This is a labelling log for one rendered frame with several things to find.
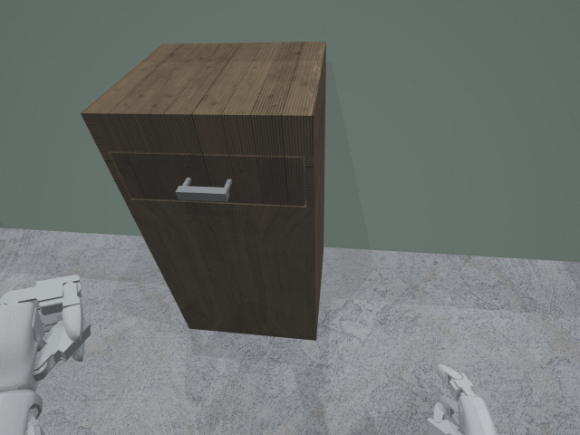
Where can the drawer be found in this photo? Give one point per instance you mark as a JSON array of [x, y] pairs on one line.
[[256, 179]]

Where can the left robot hand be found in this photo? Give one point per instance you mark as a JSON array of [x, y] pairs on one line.
[[23, 328]]

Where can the handle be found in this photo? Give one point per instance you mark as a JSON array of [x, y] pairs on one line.
[[187, 192]]

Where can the cabinet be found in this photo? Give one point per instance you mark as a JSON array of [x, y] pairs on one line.
[[231, 267]]

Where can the right robot hand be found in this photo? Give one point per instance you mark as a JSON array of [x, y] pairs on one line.
[[469, 417]]

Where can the left robot forearm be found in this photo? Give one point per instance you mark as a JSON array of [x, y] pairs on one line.
[[19, 411]]

